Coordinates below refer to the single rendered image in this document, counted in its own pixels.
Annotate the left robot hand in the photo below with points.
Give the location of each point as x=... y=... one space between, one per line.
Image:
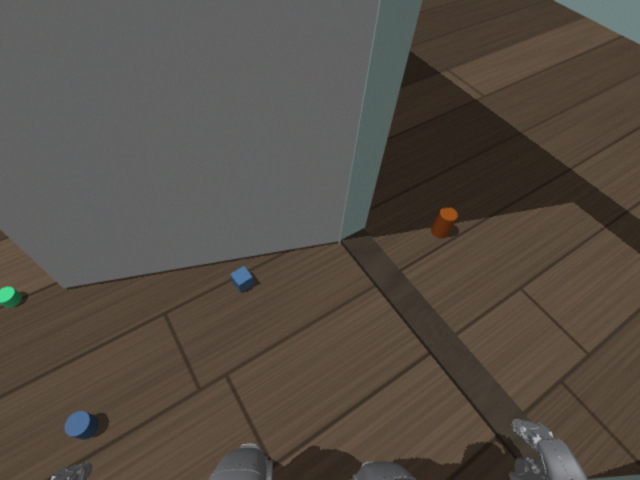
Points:
x=77 y=472

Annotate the right robot hand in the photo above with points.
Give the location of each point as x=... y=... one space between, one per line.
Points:
x=557 y=461

